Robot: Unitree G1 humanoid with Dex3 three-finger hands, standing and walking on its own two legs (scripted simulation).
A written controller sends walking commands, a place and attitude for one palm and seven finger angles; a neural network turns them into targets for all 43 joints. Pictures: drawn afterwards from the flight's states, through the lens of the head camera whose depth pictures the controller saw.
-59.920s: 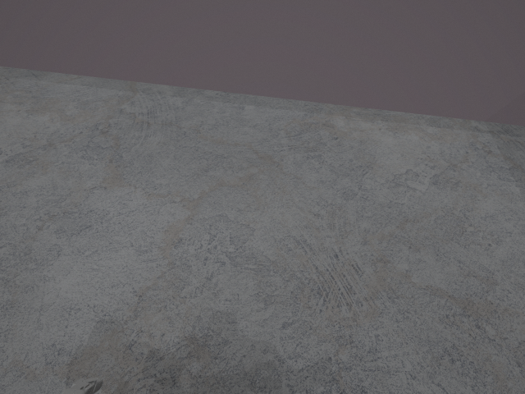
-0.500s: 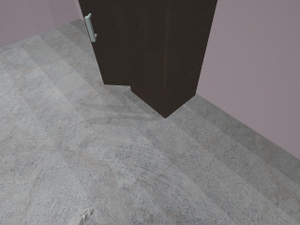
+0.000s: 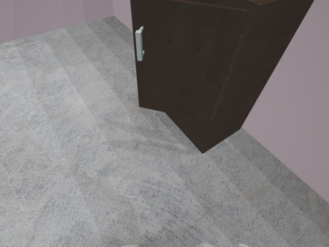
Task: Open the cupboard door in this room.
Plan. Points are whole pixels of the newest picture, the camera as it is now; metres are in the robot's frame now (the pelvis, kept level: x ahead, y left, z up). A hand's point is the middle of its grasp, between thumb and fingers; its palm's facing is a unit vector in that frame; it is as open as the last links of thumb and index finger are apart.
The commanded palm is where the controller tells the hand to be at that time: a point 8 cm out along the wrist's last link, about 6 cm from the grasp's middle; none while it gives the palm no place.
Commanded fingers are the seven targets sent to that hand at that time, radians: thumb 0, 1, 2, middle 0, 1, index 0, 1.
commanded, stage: take the last steps up to it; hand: left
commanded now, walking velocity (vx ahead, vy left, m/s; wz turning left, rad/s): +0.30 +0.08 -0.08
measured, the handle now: (140, 43) +0.83 +0.20 +0.02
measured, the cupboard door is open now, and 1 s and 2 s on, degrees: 41 41 41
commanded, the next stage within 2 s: come to a stop and stand still in 0.38 s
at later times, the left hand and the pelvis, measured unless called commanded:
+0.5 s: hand (108, 204) +0.24 +0.19 -0.15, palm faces +0.01 -0.97 -0.22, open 7.2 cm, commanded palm none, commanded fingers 0.00 0.90 0.90 -0.20 -0.30 -0.20 -0.30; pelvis +0.18 +0.01 +0.02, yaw -1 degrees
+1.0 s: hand (97, 195) +0.27 +0.24 -0.17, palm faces -0.01 -0.97 -0.25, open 7.4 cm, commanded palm none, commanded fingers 0.00 0.90 0.90 -0.20 -0.30 -0.20 -0.30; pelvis +0.20 +0.03 +0.00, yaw -3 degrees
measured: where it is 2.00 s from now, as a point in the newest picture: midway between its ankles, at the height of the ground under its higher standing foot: outside the picture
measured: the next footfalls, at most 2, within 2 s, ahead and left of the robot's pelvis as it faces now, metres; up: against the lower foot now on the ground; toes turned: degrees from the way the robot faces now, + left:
right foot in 0.28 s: +0.19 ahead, -0.10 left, +0.00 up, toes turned -10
left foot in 0.64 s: +0.35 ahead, +0.16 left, +0.00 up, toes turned +3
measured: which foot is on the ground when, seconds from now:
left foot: down 0.00-0.30, up 0.32-0.62, down 0.64-1.00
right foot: up 0.00-0.26, down 0.28-0.66, up 0.68-1.00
